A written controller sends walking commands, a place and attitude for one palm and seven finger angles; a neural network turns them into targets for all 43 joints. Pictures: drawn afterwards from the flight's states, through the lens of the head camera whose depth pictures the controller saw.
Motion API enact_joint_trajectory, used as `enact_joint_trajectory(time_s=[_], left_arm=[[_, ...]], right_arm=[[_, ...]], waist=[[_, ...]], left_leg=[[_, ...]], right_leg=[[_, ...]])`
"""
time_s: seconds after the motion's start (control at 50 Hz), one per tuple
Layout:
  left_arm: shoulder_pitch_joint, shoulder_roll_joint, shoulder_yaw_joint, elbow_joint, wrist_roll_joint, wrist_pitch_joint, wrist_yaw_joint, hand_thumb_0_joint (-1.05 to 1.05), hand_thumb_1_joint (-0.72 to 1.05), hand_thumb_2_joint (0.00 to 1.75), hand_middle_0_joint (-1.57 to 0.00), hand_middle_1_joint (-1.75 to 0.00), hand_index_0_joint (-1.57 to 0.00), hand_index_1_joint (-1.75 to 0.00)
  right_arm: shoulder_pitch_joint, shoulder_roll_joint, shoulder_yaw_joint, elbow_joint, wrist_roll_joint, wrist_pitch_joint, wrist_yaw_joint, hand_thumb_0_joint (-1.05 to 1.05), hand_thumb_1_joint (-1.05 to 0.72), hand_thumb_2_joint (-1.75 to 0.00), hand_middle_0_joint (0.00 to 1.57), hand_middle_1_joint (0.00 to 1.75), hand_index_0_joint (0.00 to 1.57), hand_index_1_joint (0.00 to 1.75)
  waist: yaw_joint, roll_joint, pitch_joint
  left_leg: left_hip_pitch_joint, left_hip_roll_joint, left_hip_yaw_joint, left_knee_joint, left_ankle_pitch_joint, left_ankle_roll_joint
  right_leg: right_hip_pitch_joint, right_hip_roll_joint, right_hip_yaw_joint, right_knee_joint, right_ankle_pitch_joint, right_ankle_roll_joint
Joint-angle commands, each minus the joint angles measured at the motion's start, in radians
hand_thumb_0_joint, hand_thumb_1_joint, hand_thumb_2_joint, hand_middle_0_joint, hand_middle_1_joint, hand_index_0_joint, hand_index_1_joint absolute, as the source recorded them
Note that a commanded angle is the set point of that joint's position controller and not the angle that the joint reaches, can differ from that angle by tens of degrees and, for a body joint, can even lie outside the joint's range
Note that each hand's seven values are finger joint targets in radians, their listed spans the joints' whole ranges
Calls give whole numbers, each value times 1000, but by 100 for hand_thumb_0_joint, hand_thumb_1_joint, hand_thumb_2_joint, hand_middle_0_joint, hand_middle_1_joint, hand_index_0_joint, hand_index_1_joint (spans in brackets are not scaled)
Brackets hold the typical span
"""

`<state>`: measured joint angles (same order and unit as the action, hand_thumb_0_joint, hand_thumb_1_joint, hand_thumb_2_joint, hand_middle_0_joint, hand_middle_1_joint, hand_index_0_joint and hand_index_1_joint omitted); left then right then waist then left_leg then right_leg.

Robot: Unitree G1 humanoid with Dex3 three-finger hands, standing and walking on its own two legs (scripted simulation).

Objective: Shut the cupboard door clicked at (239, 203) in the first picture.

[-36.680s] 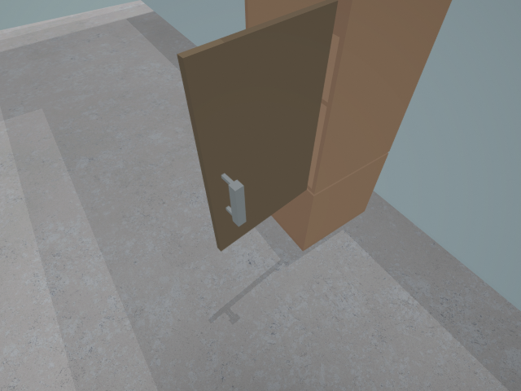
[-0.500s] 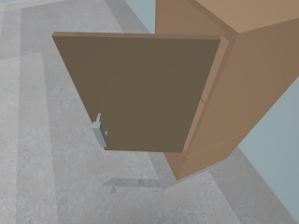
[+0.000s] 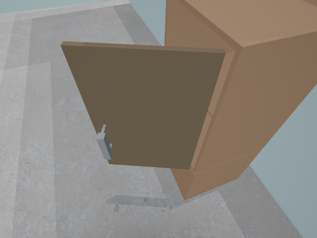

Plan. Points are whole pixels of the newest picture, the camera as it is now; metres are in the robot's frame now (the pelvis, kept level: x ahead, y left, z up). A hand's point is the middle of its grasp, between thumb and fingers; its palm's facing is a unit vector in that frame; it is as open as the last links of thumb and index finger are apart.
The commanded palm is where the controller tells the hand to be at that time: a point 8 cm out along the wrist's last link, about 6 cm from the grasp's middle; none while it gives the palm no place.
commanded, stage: come to a stop and stand still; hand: left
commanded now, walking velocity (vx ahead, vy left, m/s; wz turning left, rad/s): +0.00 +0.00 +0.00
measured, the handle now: (106, 142) +0.43 +0.22 -0.11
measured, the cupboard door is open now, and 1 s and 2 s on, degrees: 65 65 65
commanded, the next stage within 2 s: look again from close up in 0.72 s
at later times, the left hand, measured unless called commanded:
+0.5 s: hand out of the picture +0.02 +0.21 -0.18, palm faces +0.02 -0.98 -0.19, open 7.3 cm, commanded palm none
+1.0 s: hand out of the picture +0.02 +0.21 -0.18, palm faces +0.02 -0.99 -0.17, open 7.3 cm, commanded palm none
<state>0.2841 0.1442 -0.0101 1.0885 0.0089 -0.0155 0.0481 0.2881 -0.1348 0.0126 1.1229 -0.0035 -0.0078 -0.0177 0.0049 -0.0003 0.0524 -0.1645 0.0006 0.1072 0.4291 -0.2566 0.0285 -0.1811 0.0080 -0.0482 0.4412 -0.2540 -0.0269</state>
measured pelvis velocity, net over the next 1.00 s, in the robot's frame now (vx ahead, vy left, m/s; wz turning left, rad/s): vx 0.02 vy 0.05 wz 0.00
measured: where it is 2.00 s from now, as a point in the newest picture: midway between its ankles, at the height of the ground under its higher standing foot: outside the picture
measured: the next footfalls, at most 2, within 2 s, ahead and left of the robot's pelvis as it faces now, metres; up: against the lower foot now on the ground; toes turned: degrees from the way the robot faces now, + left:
none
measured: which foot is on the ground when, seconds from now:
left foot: down 0.00-1.00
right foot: down 0.00-1.00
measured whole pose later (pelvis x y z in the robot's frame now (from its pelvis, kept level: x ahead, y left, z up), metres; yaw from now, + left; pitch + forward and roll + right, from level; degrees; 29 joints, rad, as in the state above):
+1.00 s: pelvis +0.02 +0.05 +0.00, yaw +0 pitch -1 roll +0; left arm 0.27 0.15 -0.01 1.11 0.01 0.00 0.05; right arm 0.27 -0.14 0.02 1.13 -0.01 -0.03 -0.03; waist 0.00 -0.02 0.06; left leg -0.12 -0.06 0.13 0.41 -0.29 0.10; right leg -0.15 -0.05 -0.02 0.45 -0.29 0.04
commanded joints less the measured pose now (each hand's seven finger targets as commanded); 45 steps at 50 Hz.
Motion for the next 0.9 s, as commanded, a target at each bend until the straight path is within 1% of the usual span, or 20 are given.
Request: enact_joint_trajectory(time_s=[0.0, 0.02, 0.04, 0.06, 0.1, 0.12, 0.16, 0.18, 0.2, 0.26, 0.32, 0.38, 0.4, 0.44, 0.5, 0.56, 0.7, 0.78, 0.82, 0.88], left_arm=[[48, 187, 32, -61, 6, -46, 10, 0, 90, 90, -20, -30, -20, -30], [31, 161, 26, -61, 3, -45, 7, 0, 90, 90, -20, -30, -20, -30], [22, 132, 19, -66, 4, -42, 4, 0, 90, 90, -20, -30, -20, -30], [23, 114, 13, -65, 2, -37, 2, 0, 90, 90, -20, -30, -20, -30], [39, 95, 9, -57, 5, -29, 0, 0, 90, 90, -20, -30, -20, -30], [52, 93, 7, -52, 3, -25, -1, 0, 90, 90, -20, -30, -20, -30], [53, 88, 6, -50, 2, -19, -2, 0, 90, 90, -20, -30, -20, -30], [53, 87, 6, -50, 3, -16, -2, 0, 90, 90, -20, -30, -20, -30], [48, 88, 7, -51, 5, -14, -3, 0, 90, 90, -20, -30, -20, -30], [52, 92, 6, -52, 3, -7, -4, 0, 90, 90, -20, -30, -20, -30], [54, 95, 7, -52, 4, -3, -4, 0, 90, 90, -20, -30, -20, -30], [60, 99, 8, -45, 3, -3, -4, 0, 90, 90, -20, -30, -20, -30], [56, 98, 9, -44, 3, -3, -4, 0, 90, 90, -20, -30, -20, -30], [57, 100, 9, -41, 2, -1, -3, 0, 90, 90, -20, -30, -20, -30], [56, 97, 9, -33, 2, 1, -3, 0, 90, 90, -20, -30, -20, -30], [61, 98, 9, -24, 0, 3, -2, 0, 90, 90, -20, -30, -20, -30], [62, 89, 9, -10, 2, 6, 0, 0, 90, 90, -20, -30, -20, -30], [66, 86, 10, -3, 2, 9, 1, 0, 90, 90, -20, -30, -20, -30], [67, 87, 10, -3, 2, 7, 1, 0, 90, 90, -20, -30, -20, -30], [69, 84, 9, 1, 1, 9, 1, 0, 90, 90, -20, -30, -20, -30]], right_arm=[[32, -81, -16, -113, -16, -9, 5, 0, -90, -90, 20, 30, 20, 30], [63, -77, -16, -105, -13, -10, 3, 0, -90, -90, 20, 30, 20, 30], [85, -83, -15, -101, -16, -15, 4, 0, -90, -90, 20, 30, 20, 30], [85, -88, -12, -102, -15, -20, 2, 0, -90, -90, 20, 30, 20, 30], [82, -91, -10, -100, -16, -28, -3, 0, -90, -90, 20, 30, 20, 30], [76, -100, -7, -103, -15, -29, -5, 0, -90, -90, 20, 30, 20, 30], [73, -111, -8, -106, -12, -28, -7, 0, -90, -90, 20, 30, 20, 30], [73, -117, -7, -104, -11, -29, -7, 0, -90, -90, 20, 30, 20, 30], [75, -113, -7, -100, -13, -31, -8, 0, -90, -90, 20, 30, 20, 30], [65, -124, -5, -94, -13, -30, -7, 0, -90, -90, 20, 30, 20, 30], [64, -127, -4, -87, -13, -31, -8, 0, -90, -90, 20, 30, 20, 30], [60, -132, -5, -79, -12, -34, -10, 0, -90, -90, 20, 30, 20, 30], [64, -126, -5, -74, -12, -35, -12, 0, -90, -90, 20, 30, 20, 30], [63, -132, -5, -67, -11, -36, -14, 0, -90, -90, 20, 30, 20, 30], [65, -127, -6, -58, -10, -36, -17, 0, -90, -90, 20, 30, 20, 30], [63, -131, -7, -48, -9, -35, -19, 0, -90, -90, 20, 30, 20, 30], [60, -121, -9, -31, -7, -32, -22, 0, -90, -90, 20, 30, 20, 30], [60, -125, -9, -26, -7, -33, -25, 0, -90, -90, 20, 30, 20, 30], [57, -123, -8, -25, -7, -32, -24, 0, -90, -90, 20, 30, 20, 30], [56, -123, -9, -20, -7, -32, -25, 0, -90, -90, 20, 30, 20, 30]], waist=[[-26, 54, -94], [-42, 6, -93], [-44, 3, -65], [-38, 5, -31], [-20, 51, 13], [-13, 36, 12], [-11, -25, 30], [-10, -31, 34], [-9, -1, 50], [-3, -9, 60], [-1, 18, 58], [2, 7, 12], [-1, 0, 9], [0, 18, -2], [0, 8, 3], [-1, 25, -8], [-2, 8, 20], [-2, 25, 10], [-1, 3, 14], [-1, 7, 4]], left_leg=[[-41, 42, -94, 69, -46, -24], [-26, 58, -99, 55, -28, -20], [-25, 67, -119, 34, 23, -12], [-41, 86, -138, 7, 66, 0], [-84, 110, -165, -27, 136, 16], [-84, 112, -168, -33, 146, 19], [-90, 109, -170, -53, 109, 22], [-89, 108, -171, -63, 94, 23], [-99, 110, -172, -75, 114, 25], [-90, 109, -173, -100, 76, 27], [-88, 110, -178, -119, 86, 28], [-38, 110, -166, -107, 158, 28], [-30, 110, -162, -101, 202, 29], [-11, 111, -157, -95, 243, 25], [1, 114, -155, -94, 288, 27], [29, 113, -149, -85, 333, 23], [27, 114, -144, -96, 336, 24], [49, 115, -144, -96, 379, 20], [40, 112, -142, -93, 361, 25], [54, 112, -143, -98, 352, 23]], right_leg=[[28, -249, 229, -56, 354, -78], [-18, -216, 193, -60, 184, -81], [-54, -176, 164, -46, 102, -70], [-63, -143, 142, -34, 76, -56], [-47, -113, 110, -9, 92, -46], [-33, -106, 105, 0, 89, -40], [-34, -103, 102, -6, 64, -33], [-37, -101, 104, -8, 52, -30], [-35, -101, 95, -4, 63, -30], [-39, -98, 92, -9, 39, -21], [-24, -95, 86, -5, 53, -18], [-8, -101, 86, -7, 93, -12], [-1, -101, 83, -3, 113, -12], [3, -104, 82, -2, 121, -10], [6, -104, 74, -3, 133, -6], [9, -106, 75, -3, 151, -2], [9, -108, 75, -11, 158, 1], [12, -109, 72, -6, 160, 5], [19, -112, 76, -13, 174, 3], [18, -113, 78, -15, 170, 4]])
